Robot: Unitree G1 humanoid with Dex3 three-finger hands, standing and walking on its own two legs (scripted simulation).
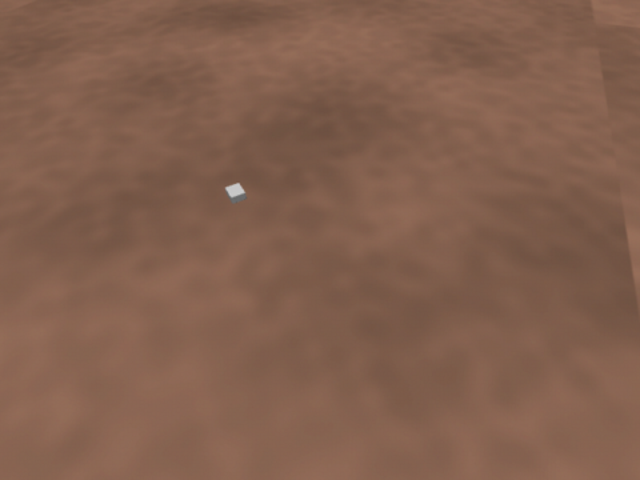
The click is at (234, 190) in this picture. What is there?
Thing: small box
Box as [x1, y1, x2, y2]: [225, 183, 246, 203]
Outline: 238,183 225,187 226,193 232,203 246,198 244,191
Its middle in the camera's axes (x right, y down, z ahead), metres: -0.39 -0.21 +1.85
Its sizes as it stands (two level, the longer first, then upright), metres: 0.083 0.070 0.039
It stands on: the floor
